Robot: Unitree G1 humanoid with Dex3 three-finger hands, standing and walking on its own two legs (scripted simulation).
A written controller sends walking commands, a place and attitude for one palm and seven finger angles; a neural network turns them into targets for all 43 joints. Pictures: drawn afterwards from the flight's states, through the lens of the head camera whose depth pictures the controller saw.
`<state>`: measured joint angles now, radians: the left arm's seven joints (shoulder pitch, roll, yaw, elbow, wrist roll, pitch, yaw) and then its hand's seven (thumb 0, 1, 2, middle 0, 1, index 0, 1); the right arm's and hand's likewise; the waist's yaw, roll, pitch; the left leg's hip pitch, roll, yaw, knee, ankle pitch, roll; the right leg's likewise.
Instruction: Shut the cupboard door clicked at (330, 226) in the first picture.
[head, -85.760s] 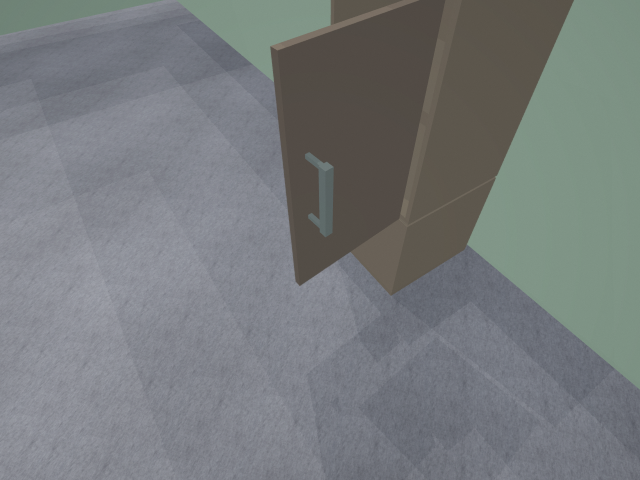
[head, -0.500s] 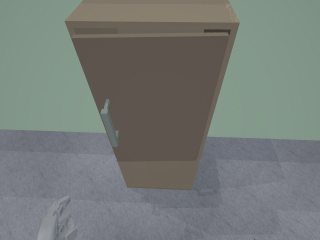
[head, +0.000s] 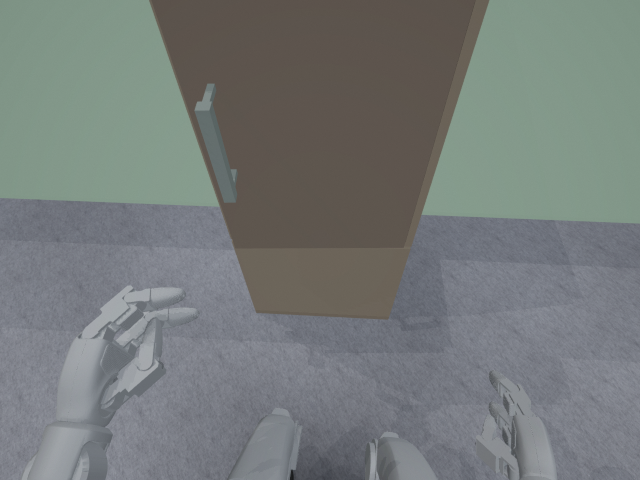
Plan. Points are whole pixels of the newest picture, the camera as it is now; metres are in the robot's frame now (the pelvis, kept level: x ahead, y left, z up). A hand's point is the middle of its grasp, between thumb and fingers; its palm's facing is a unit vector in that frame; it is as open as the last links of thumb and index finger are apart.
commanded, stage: raise the hand and make a fist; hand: left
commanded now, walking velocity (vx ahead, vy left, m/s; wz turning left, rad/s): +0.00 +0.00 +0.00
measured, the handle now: (221, 148) +0.54 +0.20 +0.08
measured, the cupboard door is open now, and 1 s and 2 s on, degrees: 3 3 3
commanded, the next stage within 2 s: bring the fist close to the handle in 1.30 s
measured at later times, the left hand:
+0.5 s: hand (124, 356) +0.23 +0.23 +0.07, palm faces +0.07 -1.00 -0.03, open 3.3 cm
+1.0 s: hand (132, 318) +0.26 +0.23 +0.09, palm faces +0.09 -0.99 -0.05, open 3.1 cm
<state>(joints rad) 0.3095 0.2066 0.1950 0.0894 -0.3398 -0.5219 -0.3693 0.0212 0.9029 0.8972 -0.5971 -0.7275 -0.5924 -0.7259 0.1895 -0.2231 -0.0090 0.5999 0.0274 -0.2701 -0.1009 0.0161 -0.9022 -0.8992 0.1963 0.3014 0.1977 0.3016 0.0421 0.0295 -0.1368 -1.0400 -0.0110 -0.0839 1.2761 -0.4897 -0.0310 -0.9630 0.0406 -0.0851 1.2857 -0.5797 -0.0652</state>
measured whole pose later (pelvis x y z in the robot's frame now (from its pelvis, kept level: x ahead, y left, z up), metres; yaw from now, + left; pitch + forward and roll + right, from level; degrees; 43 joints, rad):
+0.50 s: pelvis +0.00 +0.05 +0.02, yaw -1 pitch +14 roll -3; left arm 0.42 0.21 0.09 -0.08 -0.21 -0.40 -0.10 0.02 0.90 0.90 -1.06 -1.23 -1.05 -1.23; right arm 0.22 -0.22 0.02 0.51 0.00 -0.22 -0.06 0.02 -0.90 -0.90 0.20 0.30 0.20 0.30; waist 0.01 0.02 -0.15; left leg -0.99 -0.03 -0.04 1.21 -0.46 0.04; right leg -0.89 0.02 -0.04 1.17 -0.53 0.01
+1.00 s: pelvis +0.03 +0.04 +0.03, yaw -1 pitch +14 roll -3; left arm 0.37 0.22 0.15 -0.06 -0.25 -0.37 -0.13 0.02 0.90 0.90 -1.30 -1.49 -1.30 -1.49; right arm 0.27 -0.24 0.02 0.51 0.00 -0.17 -0.06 0.02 -0.90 -0.90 0.20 0.30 0.20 0.30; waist 0.00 0.04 -0.16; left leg -0.92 -0.02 -0.06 1.16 -0.48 0.02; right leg -0.83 0.03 -0.05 1.12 -0.54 -0.01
